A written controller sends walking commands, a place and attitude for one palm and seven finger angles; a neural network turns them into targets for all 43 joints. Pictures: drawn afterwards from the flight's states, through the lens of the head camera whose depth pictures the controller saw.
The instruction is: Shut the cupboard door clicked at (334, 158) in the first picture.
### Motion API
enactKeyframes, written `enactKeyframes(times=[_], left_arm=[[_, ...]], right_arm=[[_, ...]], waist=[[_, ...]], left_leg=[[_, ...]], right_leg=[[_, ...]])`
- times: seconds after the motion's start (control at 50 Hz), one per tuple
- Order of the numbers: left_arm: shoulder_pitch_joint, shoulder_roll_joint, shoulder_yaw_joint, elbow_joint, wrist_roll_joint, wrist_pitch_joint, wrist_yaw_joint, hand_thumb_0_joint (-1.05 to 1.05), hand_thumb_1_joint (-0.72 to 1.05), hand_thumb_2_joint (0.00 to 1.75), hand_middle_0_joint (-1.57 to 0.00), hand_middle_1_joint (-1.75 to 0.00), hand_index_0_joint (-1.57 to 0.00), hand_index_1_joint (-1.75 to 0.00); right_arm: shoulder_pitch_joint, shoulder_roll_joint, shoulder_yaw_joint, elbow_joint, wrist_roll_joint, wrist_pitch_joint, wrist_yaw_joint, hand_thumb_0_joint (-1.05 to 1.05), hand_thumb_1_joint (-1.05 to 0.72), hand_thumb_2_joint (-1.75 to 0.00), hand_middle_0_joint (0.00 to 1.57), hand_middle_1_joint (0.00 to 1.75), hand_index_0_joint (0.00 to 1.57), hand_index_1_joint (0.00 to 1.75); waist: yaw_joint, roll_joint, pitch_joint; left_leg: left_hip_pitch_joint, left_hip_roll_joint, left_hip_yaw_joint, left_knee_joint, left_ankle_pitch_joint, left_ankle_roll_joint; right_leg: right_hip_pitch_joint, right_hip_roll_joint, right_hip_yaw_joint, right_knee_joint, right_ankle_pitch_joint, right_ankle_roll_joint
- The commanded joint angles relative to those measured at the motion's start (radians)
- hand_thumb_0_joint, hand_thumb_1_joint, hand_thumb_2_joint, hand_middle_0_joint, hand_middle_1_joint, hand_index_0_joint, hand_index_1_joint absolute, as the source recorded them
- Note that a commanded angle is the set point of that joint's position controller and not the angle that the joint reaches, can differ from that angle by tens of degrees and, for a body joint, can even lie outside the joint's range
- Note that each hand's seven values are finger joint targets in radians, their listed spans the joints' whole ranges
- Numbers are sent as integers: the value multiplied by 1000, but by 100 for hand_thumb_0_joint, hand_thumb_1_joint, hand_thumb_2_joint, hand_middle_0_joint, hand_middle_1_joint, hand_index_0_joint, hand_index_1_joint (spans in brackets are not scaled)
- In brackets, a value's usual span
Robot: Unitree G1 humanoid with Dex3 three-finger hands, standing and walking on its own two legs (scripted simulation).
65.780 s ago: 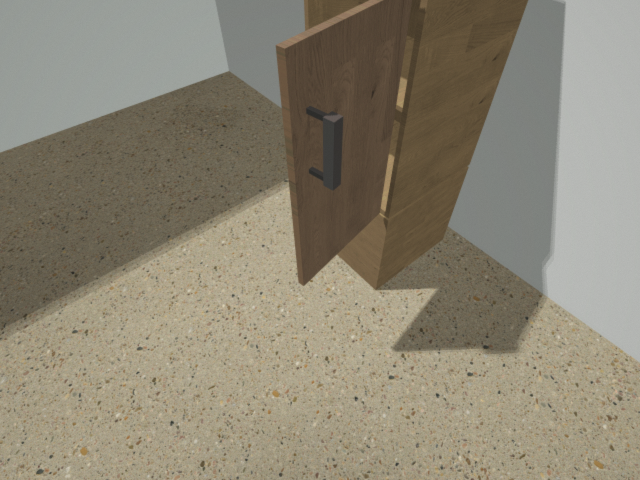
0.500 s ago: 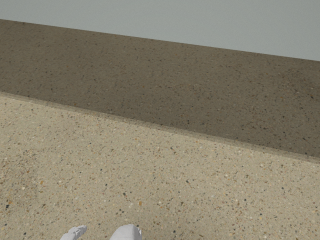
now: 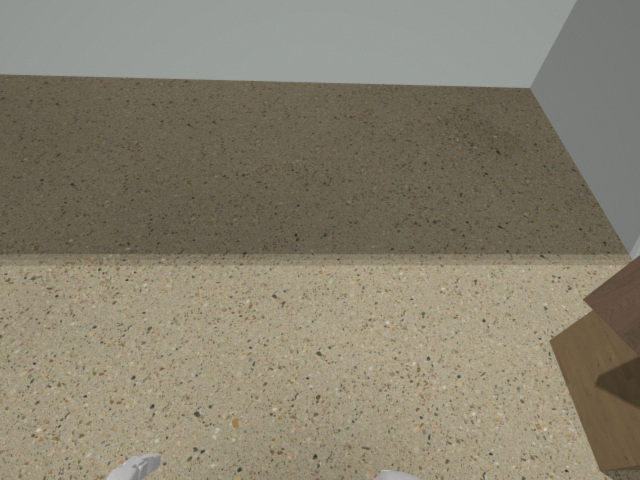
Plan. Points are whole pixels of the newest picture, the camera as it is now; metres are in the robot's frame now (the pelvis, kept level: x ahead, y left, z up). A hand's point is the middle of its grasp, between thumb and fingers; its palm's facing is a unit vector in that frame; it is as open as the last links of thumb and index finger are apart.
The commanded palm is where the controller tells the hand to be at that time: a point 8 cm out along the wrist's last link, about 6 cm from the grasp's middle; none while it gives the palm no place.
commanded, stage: turn to face it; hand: left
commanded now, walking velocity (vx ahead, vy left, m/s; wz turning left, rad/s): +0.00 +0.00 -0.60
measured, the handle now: out of the picture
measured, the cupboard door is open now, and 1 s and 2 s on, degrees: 25 25 25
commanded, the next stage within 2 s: take the last steps up to it in 1.64 s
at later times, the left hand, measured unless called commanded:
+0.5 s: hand (199, 455) +0.17 +0.18 -0.18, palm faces -0.26 -0.95 -0.20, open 7.4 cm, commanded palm none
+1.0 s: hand (264, 415) +0.22 +0.09 -0.16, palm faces -0.55 -0.80 -0.25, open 7.4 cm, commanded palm none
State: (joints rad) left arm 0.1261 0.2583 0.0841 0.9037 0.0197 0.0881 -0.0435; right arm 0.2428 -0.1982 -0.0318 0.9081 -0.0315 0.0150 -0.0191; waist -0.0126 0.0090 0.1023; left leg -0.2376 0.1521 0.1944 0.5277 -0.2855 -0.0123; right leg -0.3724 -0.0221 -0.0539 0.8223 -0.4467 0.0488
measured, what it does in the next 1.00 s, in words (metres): steps on the spot, turning right: right foot, then left foot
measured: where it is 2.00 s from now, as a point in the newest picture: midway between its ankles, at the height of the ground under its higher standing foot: outside the picture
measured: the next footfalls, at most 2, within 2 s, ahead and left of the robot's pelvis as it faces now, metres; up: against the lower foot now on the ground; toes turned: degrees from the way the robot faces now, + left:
right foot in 0.08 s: +0.02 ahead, -0.14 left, +0.00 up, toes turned -6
left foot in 0.40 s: +0.10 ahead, +0.10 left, +0.00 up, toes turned -10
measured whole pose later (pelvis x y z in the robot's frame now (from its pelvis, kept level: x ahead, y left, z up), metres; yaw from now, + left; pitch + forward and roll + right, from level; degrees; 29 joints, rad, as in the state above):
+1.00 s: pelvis +0.04 -0.03 +0.00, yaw -35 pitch +2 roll +0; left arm 0.17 0.23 0.05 0.91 0.03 0.04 -0.01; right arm 0.17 -0.25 -0.06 0.89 -0.01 0.05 -0.01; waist -0.01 0.00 0.09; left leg -0.47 0.07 0.04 0.93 -0.42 -0.08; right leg -0.26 0.02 0.06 0.50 -0.27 -0.01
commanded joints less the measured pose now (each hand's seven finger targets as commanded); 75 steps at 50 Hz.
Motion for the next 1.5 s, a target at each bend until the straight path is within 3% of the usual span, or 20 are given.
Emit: enactKeyframes(times=[0.0,0.04,0.08,0.16,0.34,0.38,0.46,0.68,0.7,0.74,0.8,0.86,1.04,1.08,1.1,1.18,1.4,1.42,1.46,1.48], left_arm=[[30,57,9,-73,0,-47,5,0,90,90,-20,-30,-20,-30],[142,196,35,-38,11,-68,22,0,90,90,-20,-30,-20,-30],[179,249,49,-27,2,-67,47,0,90,90,-20,-30,-20,-30],[3,168,28,-79,7,-67,53,0,90,90,-20,-30,-20,-30],[-18,157,35,-82,-3,-51,47,0,90,90,-20,-30,-20,-30],[38,57,13,-113,-13,-46,32,0,90,90,-20,-30,-20,-30],[-9,76,20,-88,-2,-41,12,0,90,90,-20,-30,-20,-30],[14,54,7,-80,-2,-49,3,0,90,90,-20,-30,-20,-30],[85,90,14,-62,1,-55,8,0,90,90,-20,-30,-20,-30],[195,259,43,-22,3,-72,33,0,90,90,-20,-30,-20,-30],[72,198,39,-51,-2,-65,58,0,90,90,-20,-30,-20,-30],[22,165,24,-70,3,-74,54,0,90,90,-20,-30,-20,-30],[-5,176,35,-69,-2,-59,48,0,90,90,-20,-30,-20,-30],[48,64,14,-94,-17,-48,36,0,90,90,-20,-30,-20,-30],[33,84,9,-112,-7,-55,33,0,90,90,-20,-30,-20,-30],[18,79,22,-70,-3,-38,11,0,90,90,-20,-30,-20,-30],[27,44,-3,-59,-1,-51,13,0,90,90,-20,-30,-20,-30],[83,74,4,-37,2,-57,17,0,90,90,-20,-30,-20,-30],[181,236,31,-1,9,-75,41,0,90,90,-20,-30,-20,-30],[201,236,26,1,-1,-72,49,0,90,90,-20,-30,-20,-30]], right_arm=[[23,-243,-72,-45,8,-7,-8,0,-90,-90,20,30,20,30],[-1,-160,-60,-83,22,-3,3,0,-90,-90,20,30,20,30],[-106,-149,-46,-127,18,21,-8,0,-90,-90,20,30,20,30],[-59,-147,-48,-80,15,14,4,0,-90,-90,20,30,20,30],[74,-149,-42,-54,25,-17,-13,0,-90,-90,20,30,20,30],[112,-303,-64,-65,3,-28,-20,0,-90,-90,20,30,20,30],[11,-228,-43,-92,-4,-29,-28,0,-90,-90,20,30,20,30],[11,-252,-71,-59,5,-7,-9,0,-90,-90,20,30,20,30],[-4,-244,-73,-65,12,-5,-2,0,-90,-90,20,30,20,30],[-77,-136,-45,-134,19,5,6,0,-90,-90,20,30,20,30],[-99,-174,-49,-106,18,17,-8,0,-90,-90,20,30,20,30],[-60,-145,-44,-76,15,14,3,0,-90,-90,20,30,20,30],[48,-139,-39,-61,27,-12,-11,0,-90,-90,20,30,20,30],[102,-287,-62,-58,4,-29,-17,0,-90,-90,20,30,20,30],[119,-302,-60,-78,4,-22,-18,0,-90,-90,20,30,20,30],[-5,-218,-37,-101,-2,-27,-27,0,-90,-90,20,30,20,30],[42,-236,-64,-34,6,-9,-8,0,-90,-90,20,30,20,30],[26,-229,-65,-34,11,-6,-4,0,-90,-90,20,30,20,30],[-42,-116,-38,-94,20,1,5,0,-90,-90,20,30,20,30],[-90,-132,-37,-97,17,16,-5,0,-90,-90,20,30,20,30]], waist=[[14,175,-149],[72,-194,-190],[96,-280,-133],[8,-188,-125],[-46,-130,-163],[-36,333,-195],[1,162,-126],[11,191,-157],[48,124,-171],[103,-312,-158],[52,-276,-113],[9,-162,-145],[-37,-155,-163],[-35,279,-198],[-44,247,-187],[10,168,-128],[4,186,-161],[32,127,-173],[86,-299,-158],[96,-206,-125]], left_leg=[[73,195,-88,-5,391,74],[-228,36,18,295,-33,-38],[-407,-50,-169,597,-329,-54],[-316,-43,-177,558,-142,-69],[66,-102,-157,-87,83,-53],[211,299,-534,-239,312,118],[122,219,-308,-169,554,150],[96,203,-81,-12,426,75],[23,165,-42,95,353,31],[-369,-62,-28,494,-373,-67],[-426,-22,-216,660,-218,-61],[-309,-47,-175,551,-135,-77],[12,-119,-149,-32,62,-61],[222,220,-489,-219,256,70],[160,338,-555,-212,360,161],[106,196,-278,-181,497,136],[81,188,-114,-36,440,91],[11,150,-77,34,343,46],[-345,-70,-16,394,-354,-55],[-367,-67,-149,522,-340,-48]], right_leg=[[155,28,-58,-302,182,-34],[439,-229,273,-497,481,-136],[321,-355,480,-516,619,-280],[217,-213,299,-470,504,-232],[62,-115,343,-305,474,-144],[-173,90,94,75,-161,-32],[-186,-1,87,361,-67,4],[130,24,-51,-263,150,-35],[253,10,-29,-381,271,-52],[410,-361,453,-482,760,-229],[299,-285,421,-505,510,-265],[241,-205,289,-455,600,-233],[111,-135,370,-334,541,-167],[-144,94,162,-28,11,-50],[-142,68,102,174,-193,-35],[-170,4,88,379,-40,5],[147,26,-42,-281,157,-36],[258,10,-17,-399,275,-51],[406,-360,423,-496,708,-225],[339,-358,413,-488,784,-268]])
